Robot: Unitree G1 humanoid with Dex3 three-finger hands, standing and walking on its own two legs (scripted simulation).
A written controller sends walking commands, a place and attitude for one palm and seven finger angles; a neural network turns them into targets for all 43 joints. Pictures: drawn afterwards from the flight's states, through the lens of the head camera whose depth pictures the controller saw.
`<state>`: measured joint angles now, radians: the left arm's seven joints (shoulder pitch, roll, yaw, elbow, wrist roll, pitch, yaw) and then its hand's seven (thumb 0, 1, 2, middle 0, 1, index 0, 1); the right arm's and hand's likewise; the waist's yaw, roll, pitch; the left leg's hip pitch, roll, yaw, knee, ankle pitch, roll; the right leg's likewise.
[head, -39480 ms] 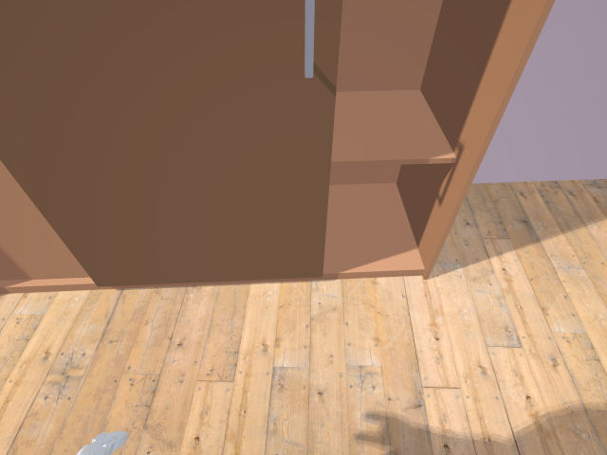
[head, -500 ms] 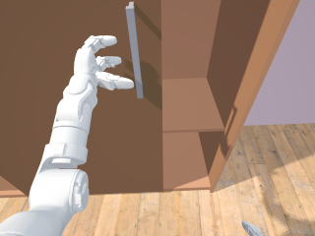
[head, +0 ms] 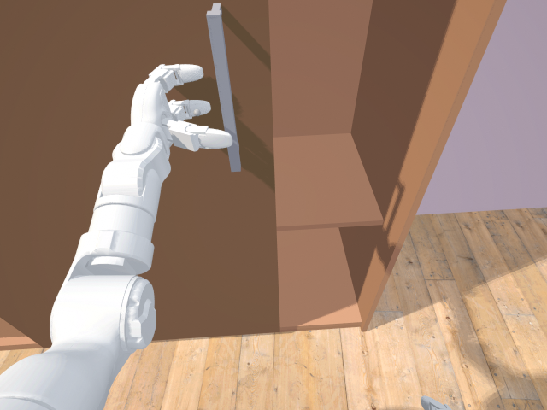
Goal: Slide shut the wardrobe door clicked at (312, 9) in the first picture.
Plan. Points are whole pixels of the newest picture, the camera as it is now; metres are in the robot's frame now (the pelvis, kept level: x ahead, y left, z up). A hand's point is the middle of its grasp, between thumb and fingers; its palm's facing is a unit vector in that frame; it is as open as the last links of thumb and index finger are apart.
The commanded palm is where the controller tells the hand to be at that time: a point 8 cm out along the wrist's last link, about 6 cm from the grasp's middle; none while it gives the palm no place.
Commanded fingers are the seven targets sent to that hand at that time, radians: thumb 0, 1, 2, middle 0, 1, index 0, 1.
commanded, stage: move the hooked fingers beside the handle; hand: left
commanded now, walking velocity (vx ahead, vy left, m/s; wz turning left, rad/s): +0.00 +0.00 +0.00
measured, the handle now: (227, 97) +0.50 +0.07 +0.23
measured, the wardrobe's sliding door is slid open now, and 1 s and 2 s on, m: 0.31 0.31 0.31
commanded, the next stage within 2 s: feel for the door with the fingertips in 1.06 s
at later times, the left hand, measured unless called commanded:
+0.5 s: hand (189, 119) +0.45 +0.12 +0.23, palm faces +0.04 -1.00 +0.01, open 14.0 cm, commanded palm +0.42 +0.18 +0.23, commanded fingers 0.00 -0.50 0.30 -0.30 -1.20 -0.30 -1.20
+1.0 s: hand (190, 117) +0.45 +0.12 +0.23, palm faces +0.06 -1.00 +0.01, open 14.0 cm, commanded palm +0.42 +0.18 +0.23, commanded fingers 0.00 -0.50 0.30 -0.30 -1.20 -0.30 -1.20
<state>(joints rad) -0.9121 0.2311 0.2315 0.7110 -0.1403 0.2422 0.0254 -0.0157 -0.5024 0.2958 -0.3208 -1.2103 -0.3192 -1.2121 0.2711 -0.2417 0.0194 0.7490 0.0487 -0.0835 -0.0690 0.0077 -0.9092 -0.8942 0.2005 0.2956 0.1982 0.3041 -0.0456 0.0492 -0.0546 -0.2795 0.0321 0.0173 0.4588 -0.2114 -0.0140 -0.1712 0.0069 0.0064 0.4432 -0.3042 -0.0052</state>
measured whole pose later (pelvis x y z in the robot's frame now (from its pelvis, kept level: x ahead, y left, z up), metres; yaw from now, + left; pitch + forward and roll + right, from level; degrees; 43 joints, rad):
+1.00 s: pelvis +0.00 +0.00 +0.00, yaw +0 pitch +1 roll +0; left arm -0.84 0.22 0.20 0.58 -0.15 0.26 0.03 -0.02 -0.50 0.30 -0.31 -1.20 -0.30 -1.20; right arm 0.26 -0.25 0.01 0.74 0.05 -0.07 -0.07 0.01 -0.91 -0.89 0.20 0.30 0.20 0.30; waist -0.03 0.05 -0.04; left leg -0.26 0.03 0.01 0.46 -0.22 -0.02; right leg -0.14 0.01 0.00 0.43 -0.31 -0.01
